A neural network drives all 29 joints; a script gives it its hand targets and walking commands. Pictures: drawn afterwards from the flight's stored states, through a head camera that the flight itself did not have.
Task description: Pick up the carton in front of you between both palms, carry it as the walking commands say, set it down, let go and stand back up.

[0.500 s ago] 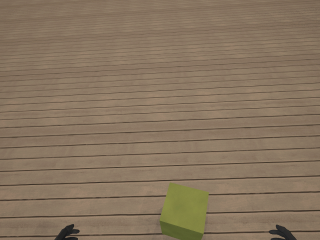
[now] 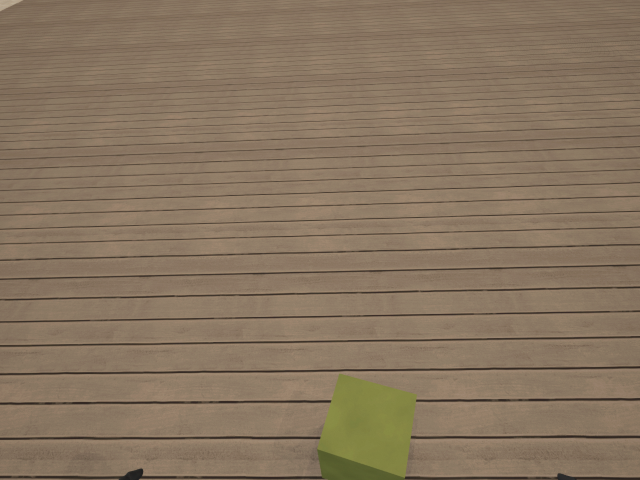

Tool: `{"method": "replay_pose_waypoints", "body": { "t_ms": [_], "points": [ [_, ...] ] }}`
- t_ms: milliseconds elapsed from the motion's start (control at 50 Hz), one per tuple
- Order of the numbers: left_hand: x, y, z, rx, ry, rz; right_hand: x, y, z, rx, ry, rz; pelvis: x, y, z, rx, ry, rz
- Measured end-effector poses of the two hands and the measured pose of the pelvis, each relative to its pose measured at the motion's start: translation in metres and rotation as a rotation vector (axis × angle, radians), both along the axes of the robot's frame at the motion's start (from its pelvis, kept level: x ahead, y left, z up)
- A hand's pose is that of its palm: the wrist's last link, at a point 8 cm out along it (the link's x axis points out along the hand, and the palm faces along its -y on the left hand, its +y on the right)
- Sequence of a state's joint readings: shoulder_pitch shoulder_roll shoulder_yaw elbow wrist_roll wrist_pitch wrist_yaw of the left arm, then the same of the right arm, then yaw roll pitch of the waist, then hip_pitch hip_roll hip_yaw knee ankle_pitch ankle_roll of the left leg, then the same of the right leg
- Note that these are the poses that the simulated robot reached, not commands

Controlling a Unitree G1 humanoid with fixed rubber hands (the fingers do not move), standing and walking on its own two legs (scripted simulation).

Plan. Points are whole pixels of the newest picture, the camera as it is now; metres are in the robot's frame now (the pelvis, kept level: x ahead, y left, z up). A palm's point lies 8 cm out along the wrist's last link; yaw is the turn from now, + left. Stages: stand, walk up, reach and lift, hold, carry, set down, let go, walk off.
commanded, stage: stand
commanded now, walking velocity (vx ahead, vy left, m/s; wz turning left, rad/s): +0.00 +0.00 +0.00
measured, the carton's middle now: (367, 438) +0.41 -0.06 -0.65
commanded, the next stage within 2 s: none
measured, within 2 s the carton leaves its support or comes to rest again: neither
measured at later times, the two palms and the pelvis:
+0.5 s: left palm out of the picture +0.08 +0.31 -0.09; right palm out of the picture +0.08 -0.30 -0.10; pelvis -0.01 +0.00 +0.00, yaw +0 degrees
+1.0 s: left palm out of the picture +0.07 +0.31 -0.09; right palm out of the picture +0.07 -0.31 -0.11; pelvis -0.02 +0.00 +0.00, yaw +0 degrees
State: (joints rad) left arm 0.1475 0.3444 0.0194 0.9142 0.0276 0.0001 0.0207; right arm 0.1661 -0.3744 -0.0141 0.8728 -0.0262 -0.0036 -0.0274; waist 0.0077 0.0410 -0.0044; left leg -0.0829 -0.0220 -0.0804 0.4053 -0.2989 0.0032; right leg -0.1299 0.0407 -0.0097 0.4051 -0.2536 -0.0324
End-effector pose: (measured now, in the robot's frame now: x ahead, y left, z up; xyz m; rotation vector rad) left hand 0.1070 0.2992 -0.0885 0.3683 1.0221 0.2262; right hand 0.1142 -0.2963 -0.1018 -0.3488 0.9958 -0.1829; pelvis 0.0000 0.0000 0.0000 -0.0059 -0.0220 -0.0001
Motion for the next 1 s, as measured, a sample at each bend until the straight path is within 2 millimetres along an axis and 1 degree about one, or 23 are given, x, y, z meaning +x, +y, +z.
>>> {"method": "replay_pose_waypoints", "body": {
  "t_ms": [280, 540, 1000],
  "points": [
    [-0.016, 0.006, 0.0, 0.007, 0.037, 0.01, -0.021, -0.005, -0.003, -0.005, 0.049, -0.011, -0.009, 0.0, 0.002, 0.001, -0.011, 0.002],
    [-0.026, 0.009, -0.001, 0.008, 0.056, 0.014, -0.034, -0.008, -0.003, -0.009, 0.079, -0.019, -0.015, 0.0, 0.004, 0.003, -0.017, 0.003],
    [-0.033, 0.012, -0.001, 0.014, 0.078, 0.012, -0.043, -0.013, -0.004, -0.013, 0.104, -0.029, -0.021, -0.001, 0.005, 0.005, -0.02, 0.002]
  ]
}}
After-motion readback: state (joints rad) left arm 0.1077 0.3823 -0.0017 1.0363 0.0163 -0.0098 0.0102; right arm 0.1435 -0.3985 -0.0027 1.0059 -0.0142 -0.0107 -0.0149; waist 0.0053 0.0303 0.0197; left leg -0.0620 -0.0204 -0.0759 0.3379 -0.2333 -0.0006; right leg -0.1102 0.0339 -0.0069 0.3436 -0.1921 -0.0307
